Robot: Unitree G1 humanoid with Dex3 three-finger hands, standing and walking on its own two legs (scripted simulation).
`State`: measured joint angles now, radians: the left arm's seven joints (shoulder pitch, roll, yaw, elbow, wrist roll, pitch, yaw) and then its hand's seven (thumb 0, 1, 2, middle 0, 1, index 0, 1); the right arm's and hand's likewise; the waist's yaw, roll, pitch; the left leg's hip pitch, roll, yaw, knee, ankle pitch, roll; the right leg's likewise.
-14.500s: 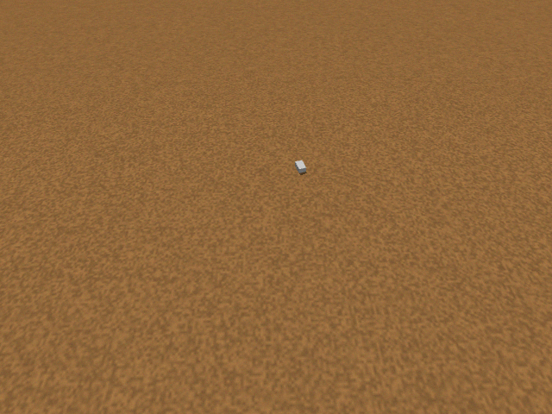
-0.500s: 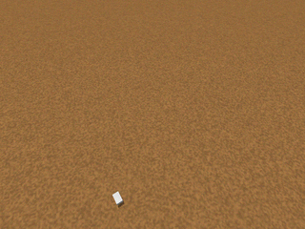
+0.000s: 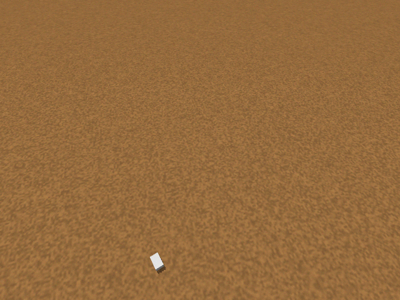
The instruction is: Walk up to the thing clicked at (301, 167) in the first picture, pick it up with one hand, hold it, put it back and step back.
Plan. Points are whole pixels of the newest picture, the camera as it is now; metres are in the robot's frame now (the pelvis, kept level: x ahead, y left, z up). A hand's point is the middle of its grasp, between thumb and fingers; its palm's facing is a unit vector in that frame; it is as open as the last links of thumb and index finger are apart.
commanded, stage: stand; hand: left
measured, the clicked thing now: (156, 261) +0.39 +0.23 -0.77
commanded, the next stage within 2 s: walk up in 0.90 s
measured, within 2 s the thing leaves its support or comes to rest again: neither
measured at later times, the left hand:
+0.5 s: hand out of the picture +0.05 +0.26 -0.16, palm faces -0.05 -0.94 -0.33, open 7.4 cm
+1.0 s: hand out of the picture +0.06 +0.25 -0.17, palm faces -0.03 -0.94 -0.35, open 7.4 cm
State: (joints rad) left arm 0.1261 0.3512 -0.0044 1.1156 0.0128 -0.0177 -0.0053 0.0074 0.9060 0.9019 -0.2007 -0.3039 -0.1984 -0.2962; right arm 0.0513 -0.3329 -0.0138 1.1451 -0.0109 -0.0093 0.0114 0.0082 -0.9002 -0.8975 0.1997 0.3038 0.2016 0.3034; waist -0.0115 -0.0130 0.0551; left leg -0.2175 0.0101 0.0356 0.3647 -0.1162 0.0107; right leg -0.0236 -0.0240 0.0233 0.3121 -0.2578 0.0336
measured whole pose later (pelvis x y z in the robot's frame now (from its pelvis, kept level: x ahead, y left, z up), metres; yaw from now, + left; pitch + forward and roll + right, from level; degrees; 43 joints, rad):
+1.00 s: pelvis -0.01 -0.01 +0.00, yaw +1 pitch -1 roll +0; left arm 0.12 0.37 0.02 1.05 -0.01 0.01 0.01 0.01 0.91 0.90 -0.20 -0.30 -0.20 -0.30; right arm 0.05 -0.35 -0.03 1.09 0.01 0.01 0.01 0.01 -0.90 -0.90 0.20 0.30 0.20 0.30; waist -0.01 -0.02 0.12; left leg -0.28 0.01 0.02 0.42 -0.12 0.01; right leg -0.14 -0.02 0.00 0.49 -0.30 0.01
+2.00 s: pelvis -0.29 +0.00 -0.01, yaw +7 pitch -2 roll -3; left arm 0.22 0.43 0.11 0.88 0.01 0.04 0.05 0.01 0.91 0.90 -0.20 -0.30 -0.20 -0.30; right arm 0.18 -0.35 -0.04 0.89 -0.05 0.10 0.02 0.01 -0.90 -0.90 0.20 0.30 0.20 0.30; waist -0.01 -0.02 0.10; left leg -0.30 0.01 0.03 0.63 -0.30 0.06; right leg -0.57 0.14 0.12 1.33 -0.43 0.00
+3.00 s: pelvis -0.31 +0.01 -0.01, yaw +2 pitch -2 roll +0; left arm 0.20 0.39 0.06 0.88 0.00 0.02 -0.02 0.01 0.91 0.90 -0.20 -0.30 -0.20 -0.30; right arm 0.26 -0.35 -0.05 0.89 -0.02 -0.06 -0.02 0.01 -0.90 -0.90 0.20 0.30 0.20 0.30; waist -0.02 -0.05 0.11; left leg -0.25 0.03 0.02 0.56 -0.27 0.01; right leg -0.39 0.00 0.04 1.10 -0.49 -0.04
